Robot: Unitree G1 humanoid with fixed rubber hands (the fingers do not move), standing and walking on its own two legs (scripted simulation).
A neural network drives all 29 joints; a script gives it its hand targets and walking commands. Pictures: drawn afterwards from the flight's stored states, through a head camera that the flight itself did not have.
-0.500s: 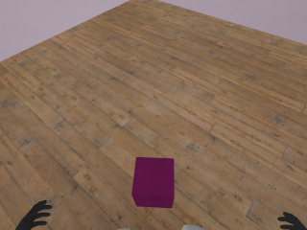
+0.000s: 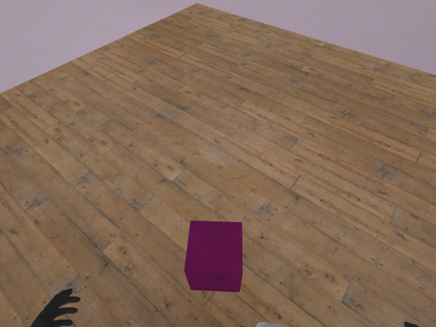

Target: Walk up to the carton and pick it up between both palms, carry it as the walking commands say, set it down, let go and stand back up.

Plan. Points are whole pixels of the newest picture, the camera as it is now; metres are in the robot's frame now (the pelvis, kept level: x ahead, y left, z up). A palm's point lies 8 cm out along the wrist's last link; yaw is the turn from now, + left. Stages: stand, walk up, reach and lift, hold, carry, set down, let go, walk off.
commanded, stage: walk up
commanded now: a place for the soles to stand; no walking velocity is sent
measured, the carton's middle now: (215, 257) +0.47 +0.05 -0.63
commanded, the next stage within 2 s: none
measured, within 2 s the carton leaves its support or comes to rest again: neither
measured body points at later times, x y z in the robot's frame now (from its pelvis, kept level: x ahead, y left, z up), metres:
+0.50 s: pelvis +0.04 +0.01 +0.01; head +0.06 +0.01 +0.46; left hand +0.16 +0.34 -0.09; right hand +0.16 -0.33 -0.08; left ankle +0.04 +0.14 -0.72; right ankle +0.06 -0.10 -0.72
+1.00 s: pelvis +0.04 +0.00 +0.01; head +0.06 +0.00 +0.46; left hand +0.19 +0.33 -0.08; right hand +0.15 -0.34 -0.08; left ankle +0.04 +0.14 -0.72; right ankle +0.06 -0.10 -0.72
